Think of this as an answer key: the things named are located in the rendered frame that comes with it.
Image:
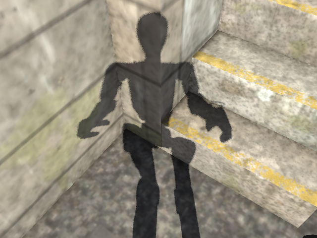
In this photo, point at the stairs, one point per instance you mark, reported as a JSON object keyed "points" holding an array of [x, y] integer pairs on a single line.
{"points": [[249, 118]]}

